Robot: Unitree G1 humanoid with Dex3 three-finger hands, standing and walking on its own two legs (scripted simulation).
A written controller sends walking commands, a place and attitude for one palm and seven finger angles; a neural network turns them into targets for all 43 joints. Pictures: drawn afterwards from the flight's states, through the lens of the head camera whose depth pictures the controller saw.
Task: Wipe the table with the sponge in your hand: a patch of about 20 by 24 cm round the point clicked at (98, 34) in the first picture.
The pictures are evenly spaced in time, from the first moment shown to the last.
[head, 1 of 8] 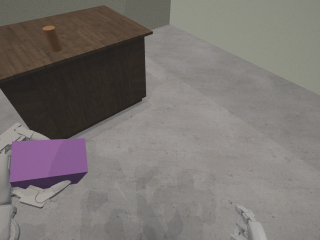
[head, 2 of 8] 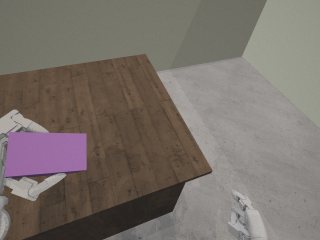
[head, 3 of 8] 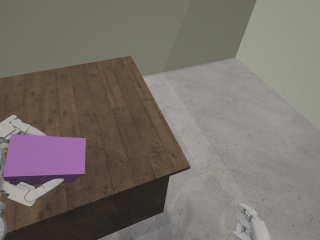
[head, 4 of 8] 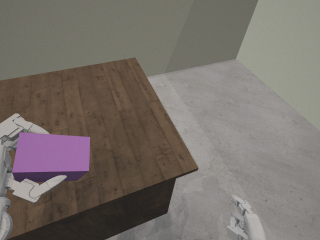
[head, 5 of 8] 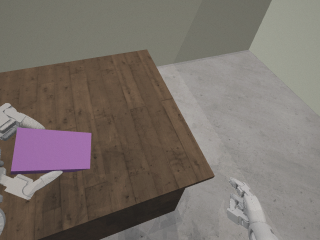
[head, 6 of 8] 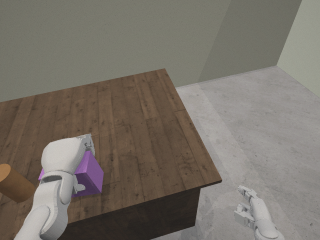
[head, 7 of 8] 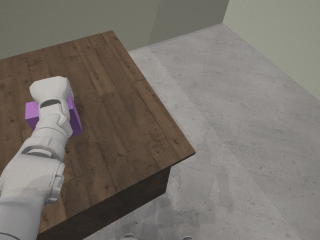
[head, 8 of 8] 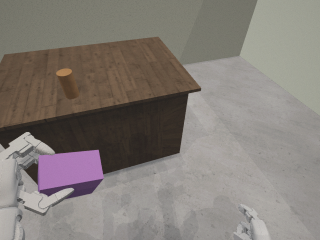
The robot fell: no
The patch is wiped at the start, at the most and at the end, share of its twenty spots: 0.00 1.00 1.00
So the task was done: yes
